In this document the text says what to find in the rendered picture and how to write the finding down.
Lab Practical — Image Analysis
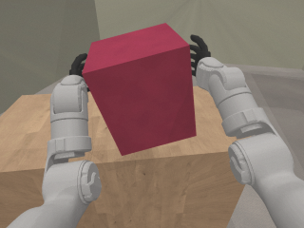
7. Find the robot right upper arm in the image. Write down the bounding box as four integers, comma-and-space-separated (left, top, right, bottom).
228, 132, 304, 228

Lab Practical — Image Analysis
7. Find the carton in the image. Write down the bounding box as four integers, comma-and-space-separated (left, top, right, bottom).
82, 23, 197, 156

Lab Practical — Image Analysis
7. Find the left robot hand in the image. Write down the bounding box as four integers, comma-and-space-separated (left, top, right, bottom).
69, 53, 90, 92

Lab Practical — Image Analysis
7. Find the pedestal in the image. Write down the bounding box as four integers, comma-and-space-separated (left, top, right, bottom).
0, 85, 251, 228

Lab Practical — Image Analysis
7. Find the robot left upper arm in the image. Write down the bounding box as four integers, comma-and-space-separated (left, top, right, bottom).
7, 160, 102, 228

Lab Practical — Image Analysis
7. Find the left robot forearm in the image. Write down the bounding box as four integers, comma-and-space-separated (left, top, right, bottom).
42, 75, 92, 198

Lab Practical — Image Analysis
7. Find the right robot forearm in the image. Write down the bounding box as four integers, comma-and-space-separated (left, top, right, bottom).
196, 57, 295, 170

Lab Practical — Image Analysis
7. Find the right robot hand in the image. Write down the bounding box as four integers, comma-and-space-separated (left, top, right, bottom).
189, 34, 211, 77

